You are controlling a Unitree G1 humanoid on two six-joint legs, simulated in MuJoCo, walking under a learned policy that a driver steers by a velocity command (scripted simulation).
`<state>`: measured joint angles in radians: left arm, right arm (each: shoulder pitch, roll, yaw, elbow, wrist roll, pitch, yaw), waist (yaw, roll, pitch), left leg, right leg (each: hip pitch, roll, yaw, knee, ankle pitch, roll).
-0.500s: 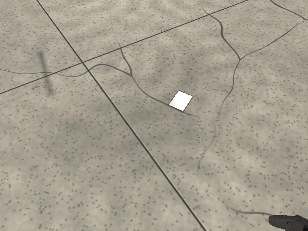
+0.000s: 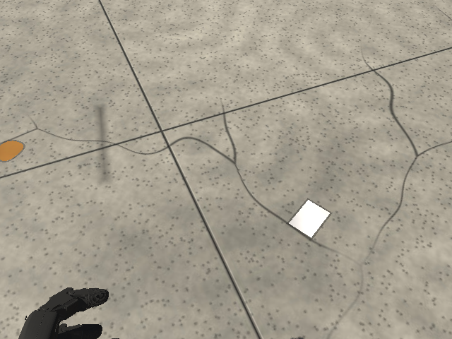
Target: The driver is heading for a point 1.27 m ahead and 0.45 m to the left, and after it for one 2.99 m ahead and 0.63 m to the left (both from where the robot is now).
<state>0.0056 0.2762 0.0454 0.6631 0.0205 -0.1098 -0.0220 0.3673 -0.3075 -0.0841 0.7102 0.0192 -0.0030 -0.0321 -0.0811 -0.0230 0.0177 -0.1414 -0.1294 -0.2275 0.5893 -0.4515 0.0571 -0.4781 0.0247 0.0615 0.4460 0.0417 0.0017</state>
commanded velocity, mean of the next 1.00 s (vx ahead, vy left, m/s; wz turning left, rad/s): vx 0.06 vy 0.00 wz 0.54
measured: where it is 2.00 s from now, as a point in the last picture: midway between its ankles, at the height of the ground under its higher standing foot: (136, 338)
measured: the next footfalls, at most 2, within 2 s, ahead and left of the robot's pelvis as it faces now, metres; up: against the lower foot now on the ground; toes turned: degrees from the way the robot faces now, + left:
left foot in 0.44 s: +0.09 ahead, +0.14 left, +0.00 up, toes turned +18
right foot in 0.90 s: +0.18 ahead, -0.07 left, +0.00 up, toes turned +34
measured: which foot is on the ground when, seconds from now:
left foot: down 0.00-0.00, up 0.02-0.42, down 0.44-0.90, up 0.92-1.00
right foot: down 0.00-0.44, up 0.46-0.88, down 0.90-1.00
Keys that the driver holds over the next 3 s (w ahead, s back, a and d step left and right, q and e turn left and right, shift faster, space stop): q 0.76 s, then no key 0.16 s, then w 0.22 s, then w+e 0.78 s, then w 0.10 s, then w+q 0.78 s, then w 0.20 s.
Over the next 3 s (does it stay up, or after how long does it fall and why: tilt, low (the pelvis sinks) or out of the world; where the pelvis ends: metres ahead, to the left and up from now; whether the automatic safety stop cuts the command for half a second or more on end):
stays up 1.02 0.31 0.02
